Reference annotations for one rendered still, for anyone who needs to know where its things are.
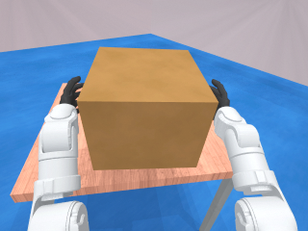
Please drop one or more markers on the left robot hand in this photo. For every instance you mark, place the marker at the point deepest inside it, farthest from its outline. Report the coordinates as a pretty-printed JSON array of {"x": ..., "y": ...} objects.
[{"x": 69, "y": 95}]

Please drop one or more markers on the robot right upper arm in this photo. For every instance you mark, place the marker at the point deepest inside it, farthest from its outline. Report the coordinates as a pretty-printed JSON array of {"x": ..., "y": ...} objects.
[{"x": 263, "y": 213}]

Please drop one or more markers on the robot right forearm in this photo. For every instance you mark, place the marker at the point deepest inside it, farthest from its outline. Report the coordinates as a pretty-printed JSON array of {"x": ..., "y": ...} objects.
[{"x": 251, "y": 173}]

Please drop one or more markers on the carton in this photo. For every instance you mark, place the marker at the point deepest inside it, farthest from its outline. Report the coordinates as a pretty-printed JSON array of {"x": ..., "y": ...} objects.
[{"x": 144, "y": 108}]

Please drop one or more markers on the table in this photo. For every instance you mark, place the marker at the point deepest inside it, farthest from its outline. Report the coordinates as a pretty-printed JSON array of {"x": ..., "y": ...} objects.
[{"x": 213, "y": 164}]

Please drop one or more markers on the right robot hand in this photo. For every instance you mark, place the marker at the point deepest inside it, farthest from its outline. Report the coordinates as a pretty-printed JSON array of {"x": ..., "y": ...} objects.
[{"x": 220, "y": 94}]

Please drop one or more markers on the robot left upper arm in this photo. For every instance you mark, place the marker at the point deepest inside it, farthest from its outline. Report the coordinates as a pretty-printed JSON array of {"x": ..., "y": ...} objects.
[{"x": 64, "y": 216}]

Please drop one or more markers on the robot left forearm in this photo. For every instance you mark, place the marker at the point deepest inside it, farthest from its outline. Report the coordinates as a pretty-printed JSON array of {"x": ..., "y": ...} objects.
[{"x": 57, "y": 157}]

